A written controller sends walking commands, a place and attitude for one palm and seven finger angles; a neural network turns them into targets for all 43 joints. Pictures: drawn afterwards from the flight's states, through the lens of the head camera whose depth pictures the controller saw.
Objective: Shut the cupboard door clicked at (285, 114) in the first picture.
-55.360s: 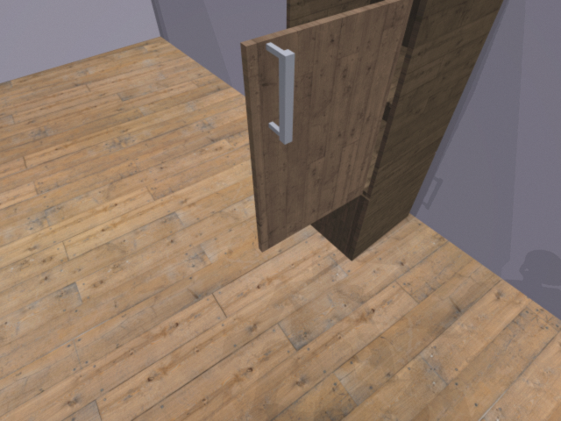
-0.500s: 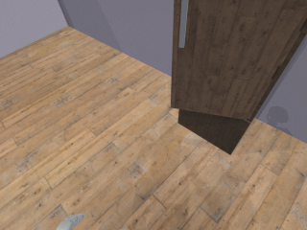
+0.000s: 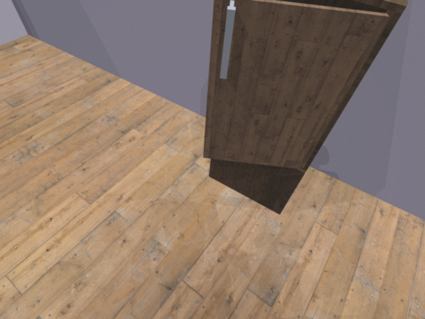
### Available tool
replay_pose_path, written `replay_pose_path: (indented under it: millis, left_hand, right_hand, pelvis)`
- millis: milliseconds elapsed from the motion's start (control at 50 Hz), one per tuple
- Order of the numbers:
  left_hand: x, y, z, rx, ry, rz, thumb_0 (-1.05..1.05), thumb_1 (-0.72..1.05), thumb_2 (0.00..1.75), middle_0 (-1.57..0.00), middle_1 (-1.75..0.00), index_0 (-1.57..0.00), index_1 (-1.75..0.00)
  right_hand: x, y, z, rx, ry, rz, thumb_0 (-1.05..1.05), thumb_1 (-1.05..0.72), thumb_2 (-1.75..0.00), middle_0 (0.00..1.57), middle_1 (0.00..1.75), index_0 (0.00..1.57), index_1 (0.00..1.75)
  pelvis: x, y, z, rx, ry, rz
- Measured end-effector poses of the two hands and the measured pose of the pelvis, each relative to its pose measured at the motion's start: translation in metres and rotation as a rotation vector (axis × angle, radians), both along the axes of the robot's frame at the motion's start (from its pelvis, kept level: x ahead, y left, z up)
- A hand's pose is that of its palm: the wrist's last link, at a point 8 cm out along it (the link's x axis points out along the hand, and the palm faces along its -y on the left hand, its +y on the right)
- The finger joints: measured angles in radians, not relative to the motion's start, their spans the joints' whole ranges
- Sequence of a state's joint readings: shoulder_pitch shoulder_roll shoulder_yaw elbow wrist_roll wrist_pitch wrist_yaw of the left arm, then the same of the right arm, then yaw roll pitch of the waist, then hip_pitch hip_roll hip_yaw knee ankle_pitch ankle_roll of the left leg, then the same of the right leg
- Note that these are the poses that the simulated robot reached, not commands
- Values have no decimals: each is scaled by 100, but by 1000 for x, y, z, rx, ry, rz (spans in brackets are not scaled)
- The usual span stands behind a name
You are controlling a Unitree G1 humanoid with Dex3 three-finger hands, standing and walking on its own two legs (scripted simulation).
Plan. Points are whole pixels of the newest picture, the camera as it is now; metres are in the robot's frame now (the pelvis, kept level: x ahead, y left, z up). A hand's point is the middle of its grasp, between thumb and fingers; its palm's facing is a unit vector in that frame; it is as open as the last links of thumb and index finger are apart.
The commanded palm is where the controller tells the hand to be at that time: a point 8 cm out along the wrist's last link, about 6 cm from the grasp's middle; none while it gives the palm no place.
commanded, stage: take the last steps up to it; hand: left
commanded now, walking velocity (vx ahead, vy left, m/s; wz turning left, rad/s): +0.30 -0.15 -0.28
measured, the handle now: (227, 42) +0.71 +0.02 +0.16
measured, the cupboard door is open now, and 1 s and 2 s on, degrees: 26 26 26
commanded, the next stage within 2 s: come to a stop and stand still in 0.74 s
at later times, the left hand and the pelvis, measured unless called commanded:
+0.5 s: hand out of the picture +0.11 +0.11 -0.17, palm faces -0.09 -0.98 -0.18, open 7.4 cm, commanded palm none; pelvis +0.08 -0.06 +0.00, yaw -6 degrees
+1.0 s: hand (183, 238) +0.33 +0.08 -0.17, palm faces -0.09 -0.97 -0.21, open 7.3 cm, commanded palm none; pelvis +0.24 -0.10 +0.00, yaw -6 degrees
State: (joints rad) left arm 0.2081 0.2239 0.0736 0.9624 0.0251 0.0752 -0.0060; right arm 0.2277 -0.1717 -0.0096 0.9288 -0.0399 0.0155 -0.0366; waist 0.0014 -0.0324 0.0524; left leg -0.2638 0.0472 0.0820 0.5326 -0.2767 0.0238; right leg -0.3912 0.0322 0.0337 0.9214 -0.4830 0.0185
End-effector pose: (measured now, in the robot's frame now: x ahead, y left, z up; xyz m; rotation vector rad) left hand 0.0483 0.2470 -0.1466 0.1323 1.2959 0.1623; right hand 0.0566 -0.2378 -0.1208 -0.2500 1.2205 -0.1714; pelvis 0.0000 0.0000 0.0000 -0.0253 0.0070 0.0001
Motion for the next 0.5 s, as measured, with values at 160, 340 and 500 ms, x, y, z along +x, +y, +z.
replay_pose_path:
  millis: [160, 340, 500]
  left_hand:
    - [24, -6, 15, 20, 12, -91, 0, 91, 90, -20, -30, -20, -30]
    - [76, -51, 20, 48, -85, -152, 0, 91, 90, -20, -30, -20, -30]
    - [65, -84, 10, -6, 52, -129, 0, 91, 90, -20, -30, -20, -30]
  right_hand:
    - [-38, -4, -9, 49, 59, -105, 0, -90, -90, 21, 30, 21, 30]
    - [-77, -55, -30, 61, 201, -218, 0, -90, -90, 20, 30, 21, 30]
    - [4, -82, -8, 36, 106, -199, 1, -91, -90, 20, 30, 20, 30]
  pelvis:
    - [7, -7, 5, -2, 4, -63]
    - [34, -45, -5, 10, -5, -94]
    - [80, -63, 5, 18, 4, -105]
